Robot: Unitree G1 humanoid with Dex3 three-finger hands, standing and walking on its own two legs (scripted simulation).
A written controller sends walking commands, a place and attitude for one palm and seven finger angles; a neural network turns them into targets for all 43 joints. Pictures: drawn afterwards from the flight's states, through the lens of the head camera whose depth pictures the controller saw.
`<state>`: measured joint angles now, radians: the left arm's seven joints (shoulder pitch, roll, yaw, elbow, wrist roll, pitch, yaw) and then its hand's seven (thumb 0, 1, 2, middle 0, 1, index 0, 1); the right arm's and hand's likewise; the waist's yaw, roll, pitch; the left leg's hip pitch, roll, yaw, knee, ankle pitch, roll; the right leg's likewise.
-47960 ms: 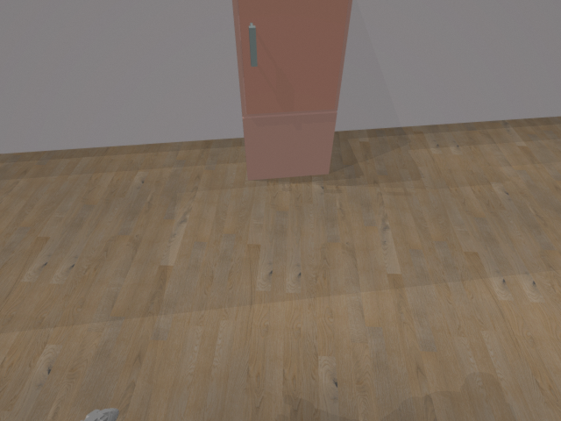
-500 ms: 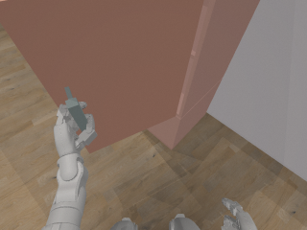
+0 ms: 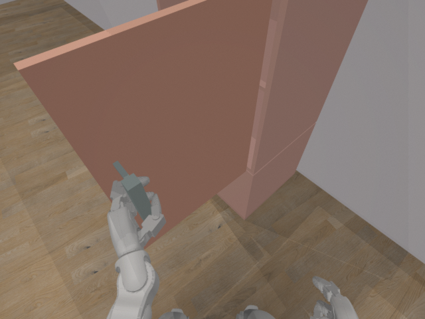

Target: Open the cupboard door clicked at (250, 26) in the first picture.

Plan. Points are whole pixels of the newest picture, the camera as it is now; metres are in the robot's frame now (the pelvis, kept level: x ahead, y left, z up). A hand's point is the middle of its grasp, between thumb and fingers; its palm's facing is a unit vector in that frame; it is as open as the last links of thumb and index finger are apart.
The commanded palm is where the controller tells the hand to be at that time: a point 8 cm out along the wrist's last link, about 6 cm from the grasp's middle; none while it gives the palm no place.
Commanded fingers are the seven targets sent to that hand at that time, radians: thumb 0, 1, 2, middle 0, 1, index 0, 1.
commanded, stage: open thumb and fingers to let go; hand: left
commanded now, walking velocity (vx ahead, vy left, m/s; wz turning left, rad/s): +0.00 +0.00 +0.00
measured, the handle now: (134, 193) +0.34 +0.16 +0.04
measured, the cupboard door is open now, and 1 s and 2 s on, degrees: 88 87 89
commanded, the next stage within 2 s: slide the hand sideways off the handle in 0.76 s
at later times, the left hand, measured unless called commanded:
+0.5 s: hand (149, 208) +0.31 +0.13 +0.04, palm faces +0.38 -0.93 +0.00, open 13.0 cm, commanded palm +0.27 +0.18 +0.04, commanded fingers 0.00 -0.50 0.30 -0.24 -0.85 -0.24 -0.85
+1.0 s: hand (146, 222) +0.29 +0.13 +0.03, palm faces +0.04 -0.99 -0.13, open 15.7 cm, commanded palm +0.27 +0.17 +0.04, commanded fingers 0.00 -0.50 0.30 -0.15 -0.30 -0.15 -0.30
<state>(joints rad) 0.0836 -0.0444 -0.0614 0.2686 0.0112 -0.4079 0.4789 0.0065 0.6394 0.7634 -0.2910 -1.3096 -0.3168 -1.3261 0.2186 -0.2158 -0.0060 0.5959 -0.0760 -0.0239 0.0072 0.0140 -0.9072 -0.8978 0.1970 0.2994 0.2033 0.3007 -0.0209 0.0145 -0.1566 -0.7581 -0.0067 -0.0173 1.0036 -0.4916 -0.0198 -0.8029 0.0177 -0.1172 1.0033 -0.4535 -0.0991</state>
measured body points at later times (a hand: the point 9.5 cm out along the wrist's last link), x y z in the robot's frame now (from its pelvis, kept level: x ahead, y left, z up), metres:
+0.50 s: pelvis +0.00 +0.01 +0.00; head +0.05 +0.00 +0.44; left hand +0.29 +0.18 +0.04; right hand +0.16 -0.21 -0.11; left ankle +0.00 +0.14 -0.67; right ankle +0.02 -0.05 -0.67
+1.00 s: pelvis -0.01 +0.04 -0.01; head +0.05 +0.04 +0.44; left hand +0.28 +0.19 +0.04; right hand +0.15 -0.18 -0.11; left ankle +0.00 +0.14 -0.67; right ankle +0.02 -0.05 -0.67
